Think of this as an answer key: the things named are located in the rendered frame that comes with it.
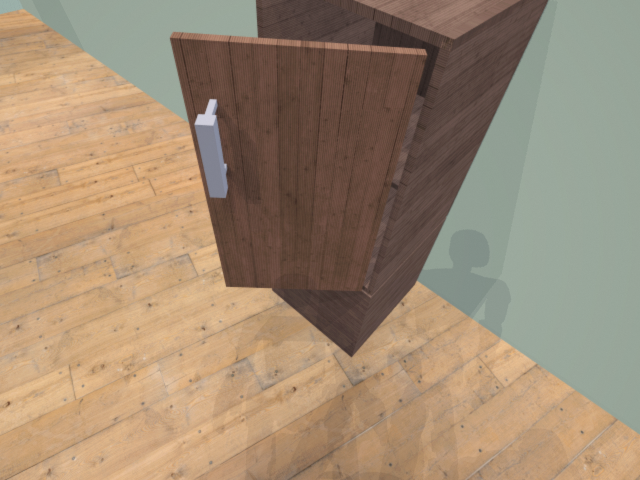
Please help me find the handle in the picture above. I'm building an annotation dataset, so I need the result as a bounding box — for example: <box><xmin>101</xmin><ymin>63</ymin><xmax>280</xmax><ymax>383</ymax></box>
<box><xmin>194</xmin><ymin>99</ymin><xmax>228</xmax><ymax>198</ymax></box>

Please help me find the cupboard door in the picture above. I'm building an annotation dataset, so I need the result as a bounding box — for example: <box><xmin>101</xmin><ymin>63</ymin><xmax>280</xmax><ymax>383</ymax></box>
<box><xmin>170</xmin><ymin>32</ymin><xmax>427</xmax><ymax>291</ymax></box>

